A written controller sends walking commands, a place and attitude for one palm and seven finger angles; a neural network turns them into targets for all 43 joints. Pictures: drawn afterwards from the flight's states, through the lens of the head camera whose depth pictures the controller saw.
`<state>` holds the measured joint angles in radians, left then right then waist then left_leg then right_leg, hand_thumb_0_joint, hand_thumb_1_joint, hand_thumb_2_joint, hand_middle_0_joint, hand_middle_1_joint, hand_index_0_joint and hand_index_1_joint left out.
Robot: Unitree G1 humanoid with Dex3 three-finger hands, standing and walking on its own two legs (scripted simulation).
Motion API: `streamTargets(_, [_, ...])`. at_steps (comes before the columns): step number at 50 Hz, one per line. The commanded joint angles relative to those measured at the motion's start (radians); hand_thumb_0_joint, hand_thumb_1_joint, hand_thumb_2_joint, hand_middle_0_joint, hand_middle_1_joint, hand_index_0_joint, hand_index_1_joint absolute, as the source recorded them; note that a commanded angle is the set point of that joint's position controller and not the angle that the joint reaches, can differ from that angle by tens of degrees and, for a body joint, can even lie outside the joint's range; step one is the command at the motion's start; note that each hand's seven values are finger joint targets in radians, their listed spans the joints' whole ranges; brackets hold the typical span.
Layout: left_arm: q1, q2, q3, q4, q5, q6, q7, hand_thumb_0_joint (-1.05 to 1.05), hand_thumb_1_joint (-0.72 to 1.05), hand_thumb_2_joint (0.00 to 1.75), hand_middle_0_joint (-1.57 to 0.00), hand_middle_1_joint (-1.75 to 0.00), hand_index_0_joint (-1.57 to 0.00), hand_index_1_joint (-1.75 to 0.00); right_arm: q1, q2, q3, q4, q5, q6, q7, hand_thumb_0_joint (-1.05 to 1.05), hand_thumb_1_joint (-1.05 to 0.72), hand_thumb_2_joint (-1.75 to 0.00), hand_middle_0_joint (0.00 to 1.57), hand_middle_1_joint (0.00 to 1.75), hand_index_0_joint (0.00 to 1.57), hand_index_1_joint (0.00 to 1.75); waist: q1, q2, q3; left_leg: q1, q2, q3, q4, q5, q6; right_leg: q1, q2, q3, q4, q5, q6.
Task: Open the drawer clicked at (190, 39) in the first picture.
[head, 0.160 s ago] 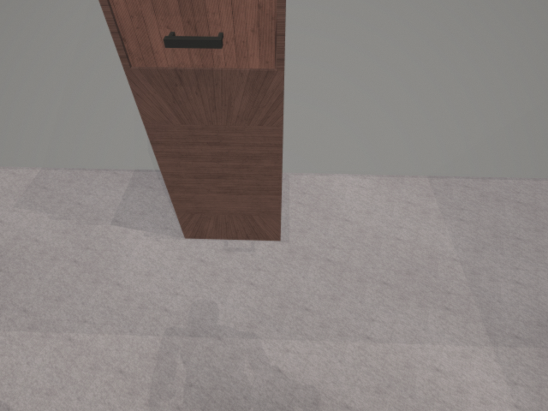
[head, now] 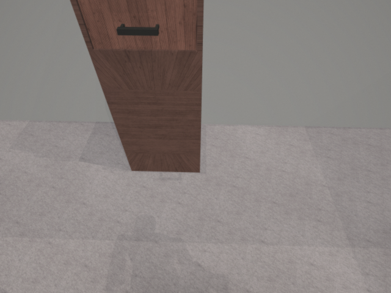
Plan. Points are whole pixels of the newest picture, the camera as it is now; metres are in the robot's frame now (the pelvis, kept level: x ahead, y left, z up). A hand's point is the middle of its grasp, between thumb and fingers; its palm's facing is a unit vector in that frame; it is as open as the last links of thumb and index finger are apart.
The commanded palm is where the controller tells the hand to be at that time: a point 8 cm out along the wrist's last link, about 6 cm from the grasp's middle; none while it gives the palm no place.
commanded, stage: stand and wait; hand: left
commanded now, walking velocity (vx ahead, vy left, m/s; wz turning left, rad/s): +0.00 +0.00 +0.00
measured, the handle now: (139, 28) +0.89 +0.24 +0.13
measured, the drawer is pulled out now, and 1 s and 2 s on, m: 0.00 0.00 0.00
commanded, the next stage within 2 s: look at it before walking up in 0.12 s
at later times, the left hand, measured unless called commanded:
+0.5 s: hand out of the picture +0.04 +0.21 -0.17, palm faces +0.01 -0.96 -0.27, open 7.4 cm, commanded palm none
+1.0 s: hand out of the picture +0.03 +0.21 -0.18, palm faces +0.04 -0.97 -0.23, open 7.4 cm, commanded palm none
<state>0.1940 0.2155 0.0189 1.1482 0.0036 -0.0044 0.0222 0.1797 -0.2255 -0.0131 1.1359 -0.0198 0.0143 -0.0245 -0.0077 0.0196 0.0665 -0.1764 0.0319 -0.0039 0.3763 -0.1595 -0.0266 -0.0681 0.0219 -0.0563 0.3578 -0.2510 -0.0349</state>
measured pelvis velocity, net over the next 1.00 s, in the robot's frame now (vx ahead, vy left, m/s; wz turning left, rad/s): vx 0.02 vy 0.01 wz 0.01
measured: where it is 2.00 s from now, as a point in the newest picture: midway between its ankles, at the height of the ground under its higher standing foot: (197, 283)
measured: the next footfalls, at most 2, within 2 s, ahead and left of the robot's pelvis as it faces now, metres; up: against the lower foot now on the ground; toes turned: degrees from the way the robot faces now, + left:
right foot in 1.32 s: +0.16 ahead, -0.10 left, +0.00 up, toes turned -4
left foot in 1.64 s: +0.28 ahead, +0.15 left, +0.00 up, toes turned +12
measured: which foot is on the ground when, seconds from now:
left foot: down 0.00-1.00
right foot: down 0.00-1.00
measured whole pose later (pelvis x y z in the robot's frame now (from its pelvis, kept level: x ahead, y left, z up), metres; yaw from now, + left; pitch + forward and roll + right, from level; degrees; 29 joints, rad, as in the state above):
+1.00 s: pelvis +0.02 +0.01 -0.01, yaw +1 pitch -2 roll -1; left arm 0.24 0.21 0.03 1.14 0.01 0.01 0.02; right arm 0.24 -0.21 -0.02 1.14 -0.04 0.03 -0.01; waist -0.01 0.01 0.03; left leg -0.22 0.04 0.01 0.50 -0.28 0.00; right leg -0.07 0.01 -0.07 0.41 -0.31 -0.03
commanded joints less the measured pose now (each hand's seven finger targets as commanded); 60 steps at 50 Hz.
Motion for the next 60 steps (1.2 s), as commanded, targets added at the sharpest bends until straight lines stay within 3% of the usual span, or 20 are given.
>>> streamTargets(1, [0.029,0.165,0.028,-0.037,0.003,-0.021,0.005,0.0,0.9,0.9,-0.2,-0.3,-0.2,-0.3,0.024,-0.136,-0.025,-0.035,0.005,-0.02,-0.009,0.0,-0.9,-0.9,0.2,0.3,0.2,0.3,0.001,-0.012,-0.034,0.063,0.077,-0.067,-0.038,0.131,0.041,-0.076,-0.137,0.099,-0.088,0.143,-0.011])
streamTargets(40, [-0.003,0.201,0.031,-0.046,0.004,-0.026,0.002,0.0,0.9,0.9,-0.2,-0.3,-0.2,-0.3,-0.005,-0.177,-0.029,-0.038,0.006,-0.024,-0.007,0.0,-0.9,-0.9,0.2,0.3,0.2,0.3,0.0,0.001,-0.046,0.078,0.084,-0.07,-0.053,0.145,0.039,-0.061,-0.141,0.104,-0.101,0.16,-0.008])
streamTargets(42, [0.042,0.118,0.013,-0.023,0.004,-0.016,0.006,0.0,0.9,0.9,-0.2,-0.3,-0.2,-0.3,0.037,-0.088,-0.01,-0.017,0.0,-0.012,-0.002,0.0,-0.9,-0.9,0.2,0.3,0.2,0.3,-0.002,-0.011,-0.044,0.07,0.068,-0.053,-0.042,0.048,0.028,-0.073,-0.136,0.101,-0.11,0.013,0.0])
streamTargets(44, [0.065,0.127,0.016,-0.016,0.01,-0.002,0.002,0.0,0.9,0.9,-0.2,-0.3,-0.2,-0.3,0.066,-0.072,-0.011,-0.008,-0.008,-0.001,0.004,0.0,-0.9,-0.9,0.2,0.3,0.2,0.3,0.003,-0.045,0.029,-0.009,0.032,-0.025,-0.013,-0.155,0.025,-0.111,-0.144,0.121,-0.13,-0.236,-0.014])
streamTargets(46, [0.089,0.144,0.029,-0.018,0.013,0.004,-0.004,0.0,0.9,0.9,-0.2,-0.3,-0.2,-0.3,0.067,-0.058,-0.014,-0.021,-0.014,0.003,0.01,0.0,-0.9,-0.9,0.2,0.3,0.2,0.3,0.011,-0.107,0.087,-0.1,-0.002,0.015,0.072,-0.224,0.023,-0.138,-0.181,0.178,-0.168,-0.394,-0.046])
streamTargets(47, [0.106,0.149,0.035,-0.023,0.015,0.003,-0.004,0.0,0.9,0.9,-0.2,-0.3,-0.2,-0.3,0.077,-0.051,-0.016,-0.033,-0.014,0.0,0.012,0.0,-0.9,-0.9,0.2,0.3,0.2,0.3,0.016,-0.141,0.082,-0.133,-0.01,0.036,0.128,-0.228,0.025,-0.12,-0.207,0.207,-0.177,-0.425,-0.066])
streamTargets(49, [0.108,0.144,0.044,-0.035,0.014,-0.004,-0.006,0.0,0.9,0.9,-0.2,-0.3,-0.2,-0.3,0.095,-0.04,-0.02,-0.038,-0.015,-0.012,0.013,0.0,-0.9,-0.9,0.2,0.3,0.2,0.3,0.008,-0.127,0.099,-0.148,0.007,0.056,0.173,-0.193,0.026,-0.122,-0.24,0.214,-0.14,-0.372,-0.096])
streamTargets(51, [0.108,0.123,0.049,-0.043,0.014,-0.01,-0.011,0.0,0.9,0.9,-0.2,-0.3,-0.2,-0.3,0.149,-0.03,-0.023,-0.027,-0.012,-0.026,0.012,0.0,-0.9,-0.9,0.2,0.3,0.2,0.3,-0.013,-0.061,0.092,-0.082,0.023,0.061,0.13,-0.147,0.034,-0.154,-0.21,0.15,-0.048,-0.275,-0.087])
streamTargets(52, [0.114,0.108,0.048,-0.046,0.015,-0.01,-0.012,0.0,0.9,0.9,-0.2,-0.3,-0.2,-0.3,0.18,-0.033,-0.026,-0.016,-0.01,-0.03,0.011,0.0,-0.9,-0.9,0.2,0.3,0.2,0.3,-0.019,-0.008,0.106,-0.044,0.034,0.041,0.112,-0.136,0.046,-0.193,-0.171,0.103,0.005,-0.245,-0.074])
streamTargets(53, [0.108,0.089,0.048,-0.051,0.016,-0.009,-0.015,0.0,0.9,0.9,-0.2,-0.3,-0.2,-0.3,0.229,-0.04,-0.031,0.001,-0.012,-0.035,0.009,0.0,-0.9,-0.9,0.2,0.3,0.2,0.3,-0.034,0.06,0.127,-0.024,0.066,-0.019,0.06,-0.128,0.066,-0.231,-0.124,0.047,0.09,-0.227,-0.055])
streamTargets(54, [0.091,0.063,0.046,-0.064,0.015,-0.01,-0.018,0.0,0.9,0.9,-0.2,-0.3,-0.2,-0.3,0.297,-0.068,-0.038,0.021,-0.015,-0.041,0.004,0.0,-0.9,-0.9,0.2,0.3,0.2,0.3,-0.053,0.174,0.125,0.036,0.142,-0.163,-0.013,-0.11,0.115,-0.306,-0.067,-0.026,0.25,-0.185,-0.029])
streamTargets(55, [0.067,0.036,0.04,-0.086,0.012,-0.017,-0.018,0.0,0.9,0.9,-0.2,-0.3,-0.2,-0.3,0.381,-0.097,-0.05,0.043,-0.02,-0.046,-0.006,0.0,-0.9,-0.9,0.2,0.3,0.2,0.3,-0.077,0.275,0.088,0.147,0.255,-0.362,-0.096,-0.049,0.197,-0.429,-0.019,-0.085,0.448,-0.217,-0.006])
streamTargets(56, [-0.001,0.025,0.033,-0.123,0.013,-0.028,-0.017,0.0,0.9,0.9,-0.2,-0.3,-0.2,-0.3,0.455,-0.093,-0.05,0.056,-0.023,-0.051,-0.016,0.0,-0.9,-0.9,0.2,0.3,0.2,0.3,-0.104,0.248,0.073,0.243,0.321,-0.457,-0.119,0.119,0.269,-0.569,-0.026,-0.036,0.609,-0.331,-0.008])
streamTargets(57, [-0.056,0.026,0.032,-0.144,0.011,-0.037,-0.016,0.0,0.9,0.9,-0.2,-0.3,-0.2,-0.3,0.477,-0.083,-0.049,0.059,-0.019,-0.055,-0.019,0.0,-0.9,-0.9,0.2,0.3,0.2,0.3,-0.105,0.153,0.06,0.259,0.356,-0.448,-0.092,0.228,0.298,-0.608,-0.066,0.011,0.671,-0.34,-0.015])
streamTargets(58, [-0.074,0.01,0.034,-0.156,0.009,-0.041,-0.02,0.0,0.9,0.9,-0.2,-0.3,-0.2,-0.3,0.456,-0.079,-0.049,0.051,-0.021,-0.06,-0.018,0.0,-0.9,-0.9,0.2,0.3,0.2,0.3,-0.092,0.106,0.048,0.21,0.352,-0.405,-0.092,0.239,0.293,-0.584,-0.092,0.036,0.671,-0.32,-0.012])
streamTargets(60, [-0.046,-0.017,0.036,-0.16,0.009,-0.036,-0.033,0.0,0.9,0.9,-0.2,-0.3,-0.2,-0.3,0.371,-0.069,-0.048,0.029,-0.02,-0.068,-0.02,0.0,-0.9,-0.9,0.2,0.3,0.2,0.3,-0.048,0.123,0.023,0.096,0.293,-0.288,-0.12,0.088,0.242,-0.465,-0.11,0.028,0.561,-0.259,-0.004])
